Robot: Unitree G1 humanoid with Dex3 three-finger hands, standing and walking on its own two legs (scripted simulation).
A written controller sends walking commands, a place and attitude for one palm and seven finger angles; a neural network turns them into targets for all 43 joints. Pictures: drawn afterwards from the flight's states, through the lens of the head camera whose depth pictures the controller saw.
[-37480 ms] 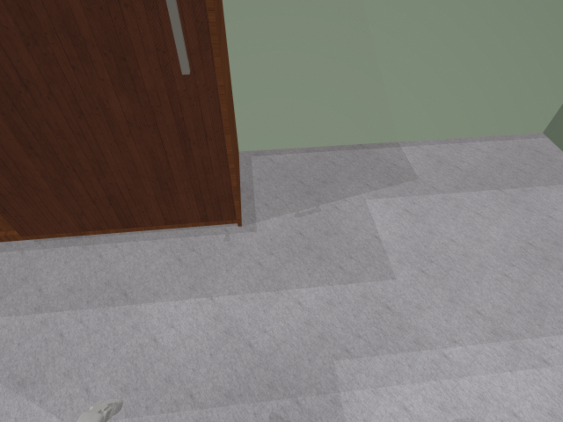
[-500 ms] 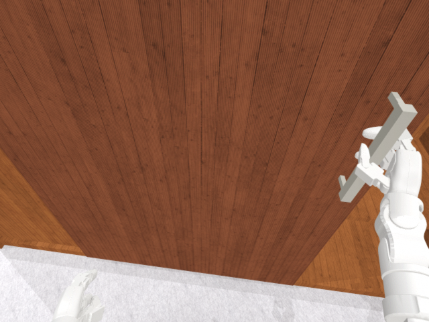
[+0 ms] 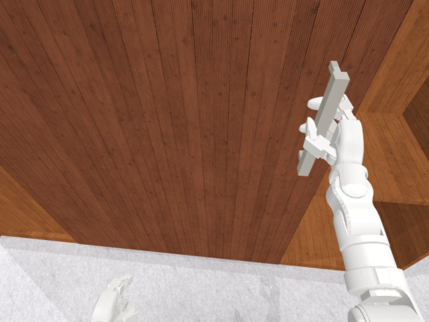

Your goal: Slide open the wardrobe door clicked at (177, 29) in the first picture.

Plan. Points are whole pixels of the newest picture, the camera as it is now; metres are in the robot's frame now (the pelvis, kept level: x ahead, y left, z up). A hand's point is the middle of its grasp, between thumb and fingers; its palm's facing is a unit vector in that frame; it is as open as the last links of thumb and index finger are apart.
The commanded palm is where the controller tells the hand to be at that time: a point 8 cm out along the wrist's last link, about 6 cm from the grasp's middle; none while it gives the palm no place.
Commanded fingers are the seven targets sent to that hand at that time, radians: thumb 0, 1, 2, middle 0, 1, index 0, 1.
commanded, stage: stop walking and hold the door there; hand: right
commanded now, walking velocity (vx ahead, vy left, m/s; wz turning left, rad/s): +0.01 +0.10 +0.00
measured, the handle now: (316, 125) +0.45 -0.18 +0.14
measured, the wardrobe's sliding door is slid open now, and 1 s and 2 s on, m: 0.47 0.47 0.47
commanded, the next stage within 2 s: loosen the grip on the handle in 0.52 s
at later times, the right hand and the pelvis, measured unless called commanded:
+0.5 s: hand (308, 138) +0.40 -0.15 +0.15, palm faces +0.21 +0.97 -0.10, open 5.9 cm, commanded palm +0.37 -0.18 +0.13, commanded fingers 0.00 -0.90 -0.90 0.45 1.40 0.45 1.40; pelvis +0.01 +0.02 +0.01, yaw +0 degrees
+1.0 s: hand (308, 136) +0.40 -0.15 +0.15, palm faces +0.24 +0.96 -0.10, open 12.0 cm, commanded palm +0.37 -0.20 +0.15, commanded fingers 0.00 0.55 -0.20 0.32 1.23 0.32 1.23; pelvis +0.01 +0.03 +0.00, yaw -1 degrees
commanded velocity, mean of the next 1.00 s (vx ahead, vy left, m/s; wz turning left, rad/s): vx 0.00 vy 0.01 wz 0.00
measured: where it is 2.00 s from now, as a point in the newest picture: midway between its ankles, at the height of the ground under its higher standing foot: outside the picture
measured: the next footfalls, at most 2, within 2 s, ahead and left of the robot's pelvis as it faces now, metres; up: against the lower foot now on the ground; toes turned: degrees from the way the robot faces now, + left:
none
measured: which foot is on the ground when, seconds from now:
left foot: down 0.00-1.00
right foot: down 0.00-1.00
